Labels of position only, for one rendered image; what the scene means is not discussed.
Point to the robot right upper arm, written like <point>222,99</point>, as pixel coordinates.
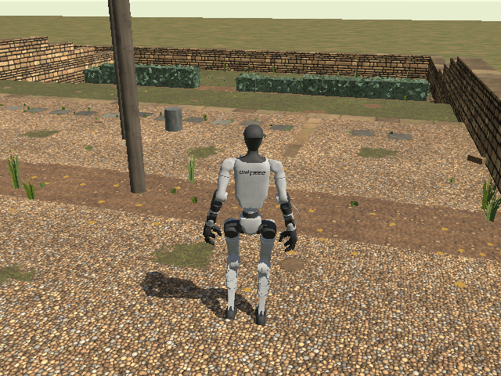
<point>280,181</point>

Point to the robot left forearm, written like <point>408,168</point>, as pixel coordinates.
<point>213,211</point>

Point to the left robot hand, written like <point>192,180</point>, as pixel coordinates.
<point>207,233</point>

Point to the left robot shin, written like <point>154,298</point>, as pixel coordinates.
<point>231,283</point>

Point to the robot left upper arm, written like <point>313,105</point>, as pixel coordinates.
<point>223,178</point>

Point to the right robot thigh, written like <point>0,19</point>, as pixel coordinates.
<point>267,239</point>

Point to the robot right forearm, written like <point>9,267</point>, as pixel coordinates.
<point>288,215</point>

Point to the right robot hand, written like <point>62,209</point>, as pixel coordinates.
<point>292,241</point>

